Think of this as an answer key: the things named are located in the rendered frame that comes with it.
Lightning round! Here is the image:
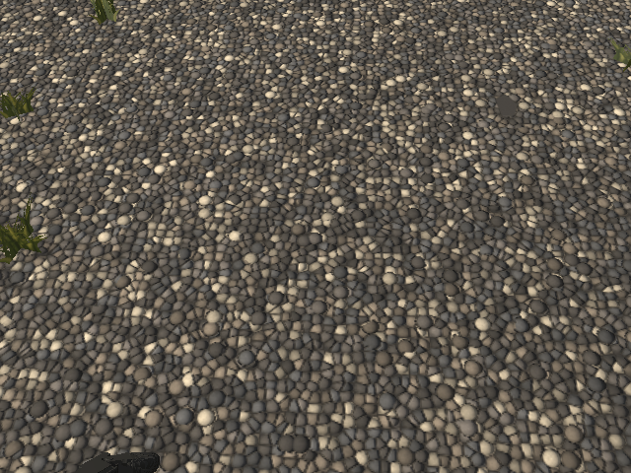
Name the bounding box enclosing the left robot hand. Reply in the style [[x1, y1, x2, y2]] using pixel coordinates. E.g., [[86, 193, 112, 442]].
[[75, 452, 160, 473]]

